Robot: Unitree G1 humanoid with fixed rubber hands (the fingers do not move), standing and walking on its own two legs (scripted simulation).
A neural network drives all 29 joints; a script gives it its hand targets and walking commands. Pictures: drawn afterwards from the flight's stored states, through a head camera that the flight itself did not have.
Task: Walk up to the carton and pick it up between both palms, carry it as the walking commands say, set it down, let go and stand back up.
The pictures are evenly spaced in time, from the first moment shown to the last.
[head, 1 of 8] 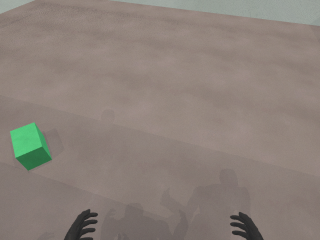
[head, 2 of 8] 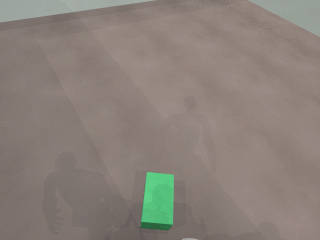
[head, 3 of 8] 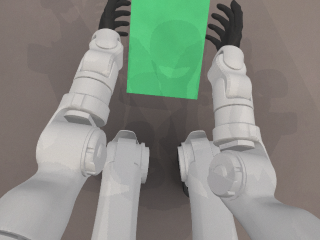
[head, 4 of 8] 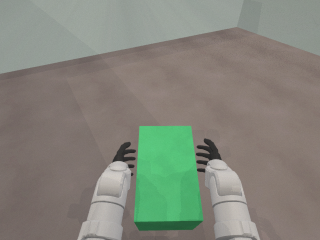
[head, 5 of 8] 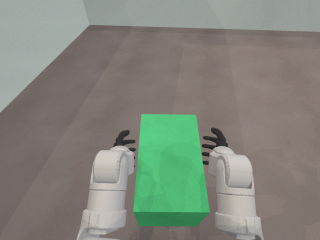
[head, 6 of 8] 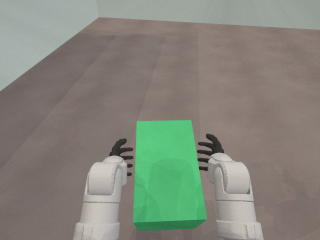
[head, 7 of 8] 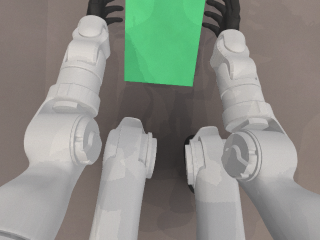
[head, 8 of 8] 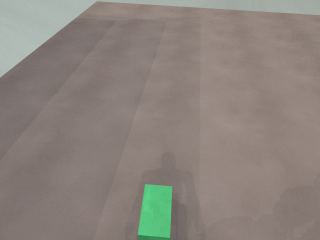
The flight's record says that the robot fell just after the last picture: no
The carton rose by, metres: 0.72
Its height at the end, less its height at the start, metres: +0.00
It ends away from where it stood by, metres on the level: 1.44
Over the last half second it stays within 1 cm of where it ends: yes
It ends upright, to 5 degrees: yes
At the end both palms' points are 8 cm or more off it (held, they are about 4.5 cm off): yes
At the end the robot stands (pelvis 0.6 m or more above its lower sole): yes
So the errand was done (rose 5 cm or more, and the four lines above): yes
